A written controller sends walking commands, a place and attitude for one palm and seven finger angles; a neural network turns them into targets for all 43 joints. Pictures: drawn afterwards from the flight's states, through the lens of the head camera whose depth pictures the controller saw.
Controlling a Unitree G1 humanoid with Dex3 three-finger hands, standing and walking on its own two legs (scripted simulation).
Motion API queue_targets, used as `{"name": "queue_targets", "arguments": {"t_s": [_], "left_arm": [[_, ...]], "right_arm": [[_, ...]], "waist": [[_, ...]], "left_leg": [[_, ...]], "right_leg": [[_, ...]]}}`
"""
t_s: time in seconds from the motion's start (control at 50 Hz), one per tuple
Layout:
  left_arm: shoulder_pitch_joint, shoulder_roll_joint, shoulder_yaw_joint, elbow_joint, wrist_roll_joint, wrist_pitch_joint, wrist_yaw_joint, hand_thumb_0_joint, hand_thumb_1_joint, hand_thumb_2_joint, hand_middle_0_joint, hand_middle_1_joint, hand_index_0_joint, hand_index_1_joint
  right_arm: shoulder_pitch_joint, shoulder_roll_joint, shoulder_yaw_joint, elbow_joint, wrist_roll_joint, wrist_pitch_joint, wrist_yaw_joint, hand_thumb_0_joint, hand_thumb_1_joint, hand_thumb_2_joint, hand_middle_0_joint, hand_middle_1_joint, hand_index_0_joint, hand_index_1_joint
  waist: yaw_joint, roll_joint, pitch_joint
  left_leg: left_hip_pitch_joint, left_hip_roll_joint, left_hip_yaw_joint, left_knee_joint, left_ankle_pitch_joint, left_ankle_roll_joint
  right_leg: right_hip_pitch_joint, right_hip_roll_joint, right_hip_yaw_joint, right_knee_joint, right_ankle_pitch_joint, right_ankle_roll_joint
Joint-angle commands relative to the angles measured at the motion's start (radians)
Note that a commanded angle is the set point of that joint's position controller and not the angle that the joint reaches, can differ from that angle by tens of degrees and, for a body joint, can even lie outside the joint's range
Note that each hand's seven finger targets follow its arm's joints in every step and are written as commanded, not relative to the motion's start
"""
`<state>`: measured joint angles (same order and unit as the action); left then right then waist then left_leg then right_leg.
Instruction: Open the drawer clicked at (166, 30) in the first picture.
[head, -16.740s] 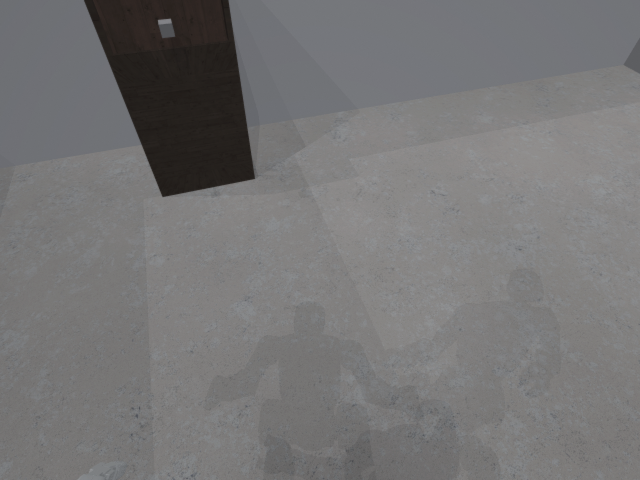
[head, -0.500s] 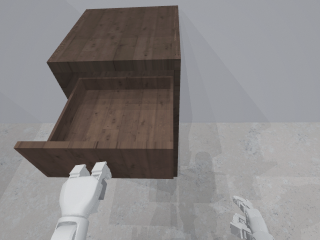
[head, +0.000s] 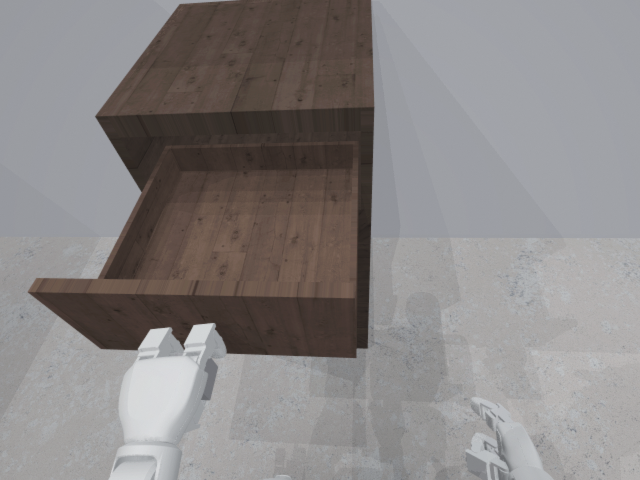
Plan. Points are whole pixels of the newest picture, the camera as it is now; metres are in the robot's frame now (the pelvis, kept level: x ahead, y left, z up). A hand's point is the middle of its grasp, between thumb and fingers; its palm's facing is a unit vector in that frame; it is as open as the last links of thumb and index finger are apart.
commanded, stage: open the thumb to release the handle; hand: left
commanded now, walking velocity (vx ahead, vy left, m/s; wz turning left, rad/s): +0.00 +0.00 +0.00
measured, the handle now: (197, 359) +0.26 +0.18 +0.02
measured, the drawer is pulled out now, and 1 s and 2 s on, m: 0.29 0.29 0.29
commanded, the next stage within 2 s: lift the hand off the handle in 0.30 s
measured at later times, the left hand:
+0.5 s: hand (185, 405) +0.20 +0.19 +0.01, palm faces +0.02 -0.11 -0.99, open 13.4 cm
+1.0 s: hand (171, 374) +0.23 +0.20 +0.04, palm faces +0.07 -0.11 -0.99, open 13.6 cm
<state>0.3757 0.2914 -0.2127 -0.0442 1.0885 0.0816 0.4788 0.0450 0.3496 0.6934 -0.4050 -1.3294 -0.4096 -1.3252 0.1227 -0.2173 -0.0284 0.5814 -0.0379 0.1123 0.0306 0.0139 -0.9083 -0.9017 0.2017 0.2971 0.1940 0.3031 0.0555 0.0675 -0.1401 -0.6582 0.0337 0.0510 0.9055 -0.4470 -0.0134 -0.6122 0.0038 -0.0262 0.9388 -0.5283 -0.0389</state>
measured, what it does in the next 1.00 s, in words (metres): stands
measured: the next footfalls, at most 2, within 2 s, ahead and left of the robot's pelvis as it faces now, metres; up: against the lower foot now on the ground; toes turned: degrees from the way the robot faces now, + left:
none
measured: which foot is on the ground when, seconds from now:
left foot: down 0.00-1.00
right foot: down 0.00-1.00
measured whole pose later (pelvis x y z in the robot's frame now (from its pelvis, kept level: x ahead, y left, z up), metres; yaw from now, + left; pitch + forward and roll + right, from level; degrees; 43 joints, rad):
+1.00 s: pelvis -0.03 +0.00 +0.02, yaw +1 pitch +5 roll +1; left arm 0.15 0.30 -0.21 0.08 1.03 0.14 0.36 0.00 -0.49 0.31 -0.32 -1.20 -0.36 -1.22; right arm 0.13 -0.22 -0.02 0.64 0.00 0.11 -0.03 0.01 -0.91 -0.90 0.20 0.30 0.20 0.30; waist 0.06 0.07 -0.10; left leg -0.50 0.02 0.04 0.73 -0.32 -0.01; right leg -0.46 0.00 -0.03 0.78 -0.42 -0.04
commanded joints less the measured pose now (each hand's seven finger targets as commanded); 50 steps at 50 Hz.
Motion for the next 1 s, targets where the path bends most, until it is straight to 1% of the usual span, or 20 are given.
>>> {"name": "queue_targets", "arguments": {"t_s": [0.0,0.08,0.16,0.18,0.24,0.3,0.34,0.36,0.38,0.4,0.54,0.58,0.62,0.68,0.74,0.78,0.84,0.88,0.96,0.98], "left_arm": [[-0.108,0.158,0.173,-0.149,-0.019,0.042,0.034,0.0,0.13,0.57,-0.345,-1.268,-0.345,-1.268],[-0.113,0.165,0.179,-0.126,-0.011,0.022,0.015,0.0,-0.15,0.45,-0.325,-1.237,-0.325,-1.237],[-0.132,0.164,0.179,-0.119,-0.015,0.0,0.002,0.0,-0.43,0.33,-0.305,-1.207,-0.305,-1.207],[-0.113,0.181,0.204,-0.113,-0.015,-0.007,0.003,0.0,-0.5,0.3,-0.3,-1.2,-0.3,-1.2],[-0.133,0.19,0.217,-0.077,-0.018,-0.011,0.003,0.0,-0.5,0.3,-0.3,-1.2,-0.3,-1.2],[-0.193,0.182,0.203,-0.074,-0.015,-0.018,0.003,0.0,-0.5,0.3,-0.3,-1.2,-0.3,-1.2],[-0.217,0.199,0.221,-0.066,-0.013,-0.018,0.01,0.0,-0.5,0.3,-0.3,-1.2,-0.3,-1.2],[-0.224,0.192,0.213,-0.072,-0.015,-0.022,0.011,0.0,-0.5,0.3,-0.3,-1.2,-0.3,-1.2],[-0.176,0.147,0.177,-0.047,-0.019,-0.019,0.01,0.0,-0.5,0.3,-0.3,-1.2,-0.3,-1.2],[-0.208,0.144,0.164,-0.053,-0.021,-0.019,0.008,0.0,-0.5,0.3,-0.3,-1.2,-0.3,-1.2],[-0.31,0.194,0.202,-0.006,-0.013,-0.012,0.015,0.0,-0.5,0.3,-0.3,-1.2,-0.3,-1.2],[-0.327,0.182,0.187,0.004,-0.015,-0.009,0.015,0.0,-0.5,0.3,-0.3,-1.2,-0.3,-1.2],[-0.368,0.175,0.174,0.016,-0.018,-0.009,0.015,0.0,-0.5,0.3,-0.3,-1.2,-0.3,-1.2],[-0.428,0.155,0.145,0.048,-0.015,-0.002,0.015,0.0,-0.5,0.3,-0.3,-1.2,-0.3,-1.2],[-0.453,0.212,0.188,0.0,-0.024,0.003,0.013,0.0,-0.5,0.3,-0.3,-1.2,-0.3,-1.2],[-0.443,0.174,0.152,-0.04,-0.037,0.004,0.004,0.0,-0.5,0.3,-0.3,-1.2,-0.3,-1.2],[-0.374,0.174,0.158,-0.052,-0.048,0.02,-0.017,0.0,-0.5,0.3,-0.3,-1.2,-0.3,-1.2],[-0.384,0.146,0.118,-0.053,-0.051,0.038,-0.039,0.0,-0.5,0.3,-0.3,-1.2,-0.3,-1.2],[-0.388,0.101,0.045,-0.091,-0.055,0.072,-0.105,0.0,-0.5,0.3,-0.3,-1.2,-0.3,-1.2],[-0.409,0.122,0.057,-0.118,-0.059,0.069,-0.118,0.0,-0.5,0.3,-0.3,-1.2,-0.3,-1.2]], "right_arm": [[-0.116,-0.093,-0.016,-0.154,0.005,-0.05,-0.034,0.0,-0.9,-0.9,0.2,0.3,0.2,0.3],[-0.127,-0.085,-0.01,-0.149,0.004,-0.056,-0.045,0.0,-0.9,-0.9,0.2,0.3,0.2,0.3],[-0.137,-0.084,-0.008,-0.143,0.003,-0.059,-0.044,0.0,-0.9,-0.9,0.2,0.3,0.2,0.3],[-0.137,-0.083,-0.012,-0.144,0.004,-0.061,-0.047,0.0,-0.9,-0.9,0.2,0.3,0.2,0.3],[-0.144,-0.086,-0.011,-0.137,0.004,-0.061,-0.051,0.0,-0.9,-0.9,0.2,0.3,0.2,0.3],[-0.149,-0.087,-0.015,-0.135,0.004,-0.063,-0.054,0.0,-0.9,-0.9,0.2,0.3,0.2,0.3],[-0.145,-0.089,-0.019,-0.13,0.005,-0.062,-0.057,0.0,-0.9,-0.9,0.2,0.3,0.2,0.3],[-0.144,-0.089,-0.021,-0.132,0.005,-0.064,-0.057,0.0,-0.9,-0.9,0.2,0.3,0.2,0.3],[-0.143,-0.085,-0.023,-0.135,0.006,-0.066,-0.054,0.0,-0.9,-0.9,0.2,0.3,0.2,0.3],[-0.142,-0.091,-0.023,-0.133,0.007,-0.065,-0.052,0.0,-0.9,-0.9,0.2,0.3,0.2,0.3],[-0.136,-0.098,-0.027,-0.108,0.009,-0.062,-0.067,0.0,-0.9,-0.9,0.2,0.3,0.2,0.3],[-0.138,-0.094,-0.027,-0.106,0.012,-0.061,-0.07,0.0,-0.9,-0.9,0.2,0.3,0.2,0.3],[-0.13,-0.094,-0.027,-0.101,0.014,-0.063,-0.072,0.0,-0.9,-0.9,0.2,0.3,0.2,0.3],[-0.127,-0.094,-0.025,-0.096,0.017,-0.061,-0.076,0.0,-0.9,-0.9,0.2,0.3,0.2,0.3],[-0.131,-0.096,-0.025,-0.101,0.018,-0.061,-0.082,0.0,-0.9,-0.9,0.2,0.3,0.2,0.3],[-0.132,-0.089,-0.025,-0.108,0.02,-0.065,-0.081,0.0,-0.9,-0.9,0.2,0.3,0.2,0.3],[-0.145,-0.093,-0.021,-0.116,0.024,-0.061,-0.074,0.0,-0.9,-0.9,0.2,0.3,0.2,0.3],[-0.153,-0.092,-0.017,-0.117,0.029,-0.059,-0.068,0.0,-0.9,-0.9,0.2,0.3,0.2,0.3],[-0.163,-0.094,-0.011,-0.133,0.036,-0.054,-0.059,0.0,-0.9,-0.9,0.2,0.3,0.2,0.3],[-0.164,-0.096,-0.011,-0.136,0.036,-0.051,-0.059,0.0,-0.9,-0.9,0.2,0.3,0.2,0.3]], "waist": [[-0.001,-0.145,-0.202],[0.015,-0.109,-0.187],[0.012,-0.097,-0.169],[0.02,-0.085,-0.162],[0.012,-0.104,-0.141],[0.011,-0.079,-0.125],[0.01,-0.063,-0.151],[0.012,-0.071,-0.153],[0.012,-0.067,-0.135],[0.001,-0.079,-0.134],[-0.003,-0.117,-0.161],[-0.001,-0.086,-0.152],[-0.008,-0.105,-0.143],[-0.017,-0.089,-0.132],[0.003,-0.078,-0.195],[0.008,-0.055,-0.202],[0.018,-0.081,-0.191],[0.008,-0.094,-0.129],[0.006,-0.102,-0.11],[0.006,-0.097,-0.109]], "left_leg": [[0.21,-0.069,-0.01,-0.103,0.348,0.038],[0.217,-0.074,-0.003,-0.127,0.322,0.038],[0.214,-0.077,-0.003,-0.138,0.299,0.036],[0.212,-0.078,-0.001,-0.141,0.294,0.036],[0.189,-0.08,-0.004,-0.146,0.265,0.035],[0.186,-0.081,-0.001,-0.153,0.231,0.037],[0.2,-0.08,-0.003,-0.153,0.234,0.037],[0.2,-0.079,-0.003,-0.152,0.232,0.039],[0.195,-0.079,-0.003,-0.153,0.234,0.038],[0.197,-0.078,-0.005,-0.15,0.231,0.039],[0.176,-0.079,-0.004,-0.151,0.218,0.042],[0.181,-0.08,-0.002,-0.157,0.202,0.042],[0.185,-0.078,-0.004,-0.16,0.194,0.044],[0.197,-0.076,-0.007,-0.168,0.173,0.044],[0.237,-0.075,-0.012,-0.185,0.204,0.046],[0.258,-0.074,-0.01,-0.198,0.227,0.046],[0.27,-0.072,-0.015,-0.221,0.257,0.042],[0.275,-0.069,-0.012,-0.24,0.237,0.043],[0.324,-0.066,-0.017,-0.272,0.249,0.049],[0.337,-0.064,-0.019,-0.282,0.249,0.049]], "right_leg": [[0.133,0.02,0.04,-0.185,0.629,0.016],[0.157,0.015,0.048,-0.212,0.599,0.015],[0.16,0.009,0.063,-0.233,0.575,0.017],[0.164,0.011,0.066,-0.238,0.565,0.015],[0.165,0.006,0.072,-0.251,0.538,0.019],[0.139,0.005,0.075,-0.268,0.446,0.019],[0.137,0.01,0.069,-0.266,0.411,0.013],[0.132,0.008,0.069,-0.267,0.41,0.015],[0.123,0.012,0.062,-0.265,0.411,0.013],[0.114,0.01,0.061,-0.267,0.405,0.015],[0.134,0.006,0.07,-0.271,0.403,0.019],[0.119,0.007,0.069,-0.279,0.36,0.017],[0.105,0.009,0.061,-0.284,0.328,0.019],[0.078,0.013,0.051,-0.293,0.266,0.016],[0.132,0.016,0.05,-0.296,0.289,0.012],[0.15,0.014,0.045,-0.297,0.319,0.011],[0.181,0.018,0.035,-0.303,0.349,0.008],[0.163,0.018,0.031,-0.326,0.314,0.012],[0.176,0.019,0.021,-0.35,0.297,0.01],[0.181,0.019,0.017,-0.353,0.29,0.01]]}}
